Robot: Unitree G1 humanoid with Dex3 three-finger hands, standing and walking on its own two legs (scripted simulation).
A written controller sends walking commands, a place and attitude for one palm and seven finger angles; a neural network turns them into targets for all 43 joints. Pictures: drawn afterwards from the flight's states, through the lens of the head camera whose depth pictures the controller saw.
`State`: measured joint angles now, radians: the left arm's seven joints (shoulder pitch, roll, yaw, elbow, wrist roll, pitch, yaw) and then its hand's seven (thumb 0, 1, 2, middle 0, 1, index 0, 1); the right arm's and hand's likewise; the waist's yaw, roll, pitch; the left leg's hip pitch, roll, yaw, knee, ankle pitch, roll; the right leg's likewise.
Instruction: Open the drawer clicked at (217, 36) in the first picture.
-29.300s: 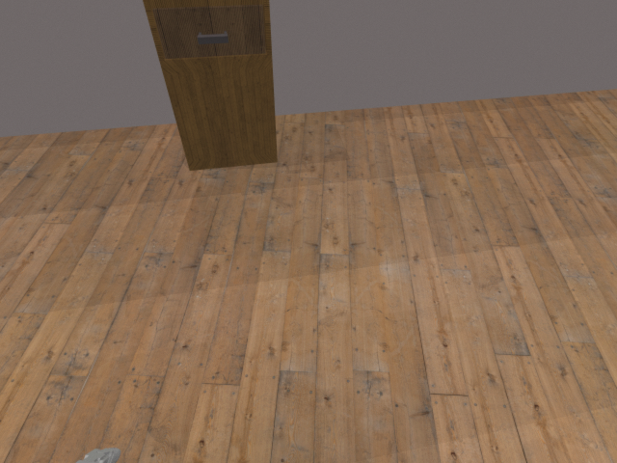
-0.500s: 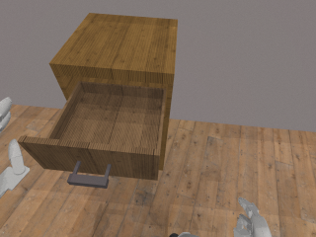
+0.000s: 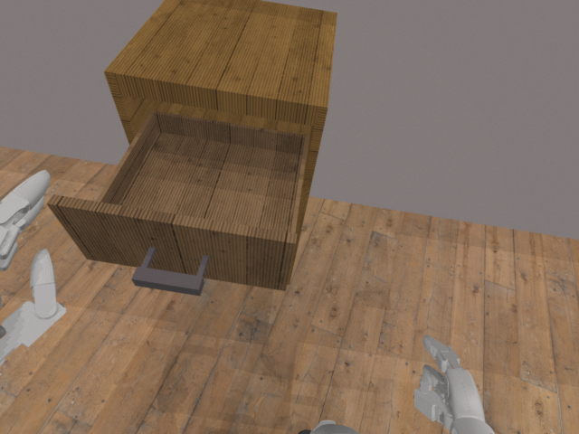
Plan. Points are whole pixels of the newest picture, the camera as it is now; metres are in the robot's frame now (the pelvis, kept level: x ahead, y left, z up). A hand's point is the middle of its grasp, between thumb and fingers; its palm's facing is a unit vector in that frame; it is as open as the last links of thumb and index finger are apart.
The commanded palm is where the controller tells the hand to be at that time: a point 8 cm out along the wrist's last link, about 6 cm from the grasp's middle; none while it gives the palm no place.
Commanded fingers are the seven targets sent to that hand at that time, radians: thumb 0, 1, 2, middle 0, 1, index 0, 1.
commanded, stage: step back with the hand held close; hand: left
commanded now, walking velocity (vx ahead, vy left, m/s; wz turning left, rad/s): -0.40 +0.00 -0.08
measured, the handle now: (173, 269) +0.38 +0.21 -0.10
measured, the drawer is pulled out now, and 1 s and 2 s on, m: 0.30 0.30 0.30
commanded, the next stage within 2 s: stop stepping back and stand still in 0.10 s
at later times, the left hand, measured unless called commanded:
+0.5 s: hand out of the picture +0.10 +0.18 +0.17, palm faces +0.19 -0.85 -0.50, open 7.4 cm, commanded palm +0.04 +0.24 +0.19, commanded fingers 0.00 0.90 0.90 -0.20 -0.30 -0.20 -0.30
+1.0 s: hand out of the picture +0.09 +0.19 +0.17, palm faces +0.29 -0.84 -0.46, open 7.4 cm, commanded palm none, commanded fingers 0.00 0.90 0.90 -0.20 -0.30 -0.20 -0.30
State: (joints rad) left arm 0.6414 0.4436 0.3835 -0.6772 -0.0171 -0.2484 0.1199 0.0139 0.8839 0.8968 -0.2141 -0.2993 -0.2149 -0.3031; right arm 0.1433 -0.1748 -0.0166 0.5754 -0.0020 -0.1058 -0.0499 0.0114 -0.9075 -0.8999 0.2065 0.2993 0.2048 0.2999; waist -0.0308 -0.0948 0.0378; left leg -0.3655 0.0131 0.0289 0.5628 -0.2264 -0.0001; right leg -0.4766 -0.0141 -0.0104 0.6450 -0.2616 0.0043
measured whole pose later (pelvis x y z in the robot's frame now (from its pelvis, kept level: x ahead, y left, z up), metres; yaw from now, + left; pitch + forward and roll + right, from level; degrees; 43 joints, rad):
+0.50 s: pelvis -0.11 -0.03 +0.01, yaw -4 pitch +1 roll +0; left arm 0.70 0.44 0.37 -0.65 -0.02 -0.23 0.14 0.01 0.88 0.90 -0.22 -0.30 -0.22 -0.30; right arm 0.27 -0.23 -0.02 0.63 0.02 -0.14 -0.07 0.01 -0.91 -0.90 0.20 0.30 0.20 0.30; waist -0.05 -0.06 0.03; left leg -0.25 0.01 0.04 0.49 -0.24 0.01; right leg -0.33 -0.03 -0.07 0.53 -0.24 0.00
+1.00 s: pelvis -0.12 -0.03 +0.01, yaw -4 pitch -1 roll -1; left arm 0.62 0.38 0.35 -0.58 -0.01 -0.22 0.14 0.01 0.88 0.90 -0.21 -0.30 -0.21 -0.30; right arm 0.23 -0.17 0.04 0.64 0.01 -0.15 -0.06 0.01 -0.91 -0.90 0.21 0.30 0.21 0.30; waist -0.01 -0.01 0.01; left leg -0.26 0.02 0.02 0.57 -0.30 0.01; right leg -0.30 0.00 -0.06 0.51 -0.20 -0.01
